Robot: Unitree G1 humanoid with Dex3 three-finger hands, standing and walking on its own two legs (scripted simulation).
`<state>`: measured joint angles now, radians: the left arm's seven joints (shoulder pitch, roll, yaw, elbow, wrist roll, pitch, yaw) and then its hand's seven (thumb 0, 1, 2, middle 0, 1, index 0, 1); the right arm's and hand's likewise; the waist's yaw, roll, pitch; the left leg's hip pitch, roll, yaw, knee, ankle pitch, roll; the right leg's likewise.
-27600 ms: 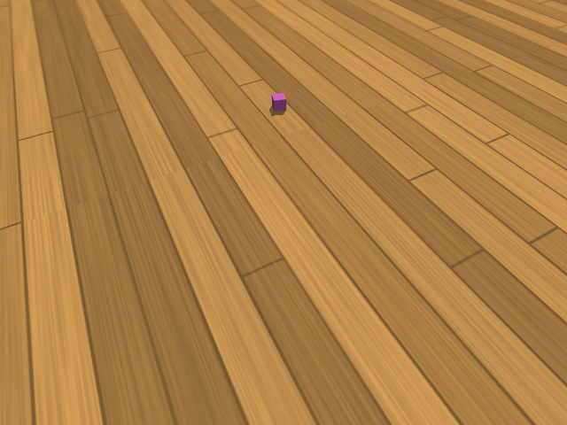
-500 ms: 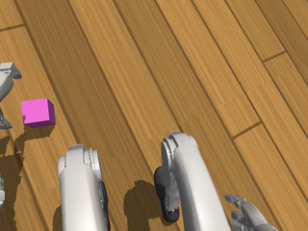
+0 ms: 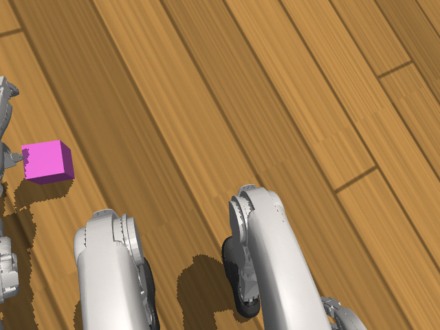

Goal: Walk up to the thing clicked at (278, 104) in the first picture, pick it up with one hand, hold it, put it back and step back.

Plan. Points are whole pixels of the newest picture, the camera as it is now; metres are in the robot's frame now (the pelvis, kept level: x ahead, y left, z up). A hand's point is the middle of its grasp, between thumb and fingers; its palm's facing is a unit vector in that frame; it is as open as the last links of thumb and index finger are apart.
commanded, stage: home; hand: left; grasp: from above
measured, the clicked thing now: (49, 163) +0.46 +0.32 -0.32
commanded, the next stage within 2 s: none
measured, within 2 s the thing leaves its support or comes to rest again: neither
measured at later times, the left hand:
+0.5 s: hand out of the picture +0.29 +0.27 +0.08, palm faces -0.10 -0.83 -0.55, open 7.5 cm
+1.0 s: hand out of the picture +0.24 +0.21 +0.29, palm faces +0.21 -0.95 -0.21, open 7.4 cm
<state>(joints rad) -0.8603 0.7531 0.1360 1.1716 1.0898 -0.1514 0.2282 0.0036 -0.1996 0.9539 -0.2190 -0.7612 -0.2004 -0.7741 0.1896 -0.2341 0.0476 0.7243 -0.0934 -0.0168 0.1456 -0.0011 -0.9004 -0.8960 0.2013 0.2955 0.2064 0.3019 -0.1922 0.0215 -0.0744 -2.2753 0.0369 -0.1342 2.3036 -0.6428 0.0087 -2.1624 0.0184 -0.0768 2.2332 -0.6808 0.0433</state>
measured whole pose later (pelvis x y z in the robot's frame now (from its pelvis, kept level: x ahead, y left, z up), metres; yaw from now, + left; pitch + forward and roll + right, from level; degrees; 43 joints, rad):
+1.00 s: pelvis +0.08 +0.00 +0.34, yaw +9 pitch +14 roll -3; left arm 0.45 0.23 0.05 -0.09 -0.08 0.44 0.06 0.01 0.91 0.90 -0.21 -0.30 -0.20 -0.30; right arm 0.31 -0.21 0.05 0.53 0.03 -0.18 -0.18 0.01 -0.90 -0.90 0.20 0.30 0.21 0.30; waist -0.07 0.05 -0.18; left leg -0.83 0.04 -0.06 1.07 -0.49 -0.01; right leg -0.75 0.00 -0.06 1.00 -0.50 0.01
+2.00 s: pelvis +0.07 +0.00 +0.36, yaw +9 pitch +9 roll -3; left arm 0.50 0.23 0.03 -0.11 -0.06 0.44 0.02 0.02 0.91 0.90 -0.20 -0.30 -0.20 -0.30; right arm 0.30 -0.22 0.04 0.55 0.01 -0.25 -0.18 0.01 -0.90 -0.90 0.20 0.30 0.21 0.30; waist -0.04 0.05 -0.15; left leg -0.71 0.03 -0.05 1.00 -0.45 -0.01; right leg -0.63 -0.01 -0.06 0.94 -0.47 0.02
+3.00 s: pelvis +0.09 +0.00 +0.35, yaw +9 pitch +10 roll -3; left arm 0.51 0.23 0.03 -0.13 -0.06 0.44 0.02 0.02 0.91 0.90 -0.20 -0.30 -0.20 -0.30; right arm 0.29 -0.22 0.03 0.54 0.01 -0.23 -0.18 0.01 -0.90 -0.90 0.20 0.30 0.21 0.30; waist -0.04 0.05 -0.16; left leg -0.71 0.03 -0.05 1.01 -0.48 -0.01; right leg -0.62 -0.01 -0.06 0.94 -0.50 0.02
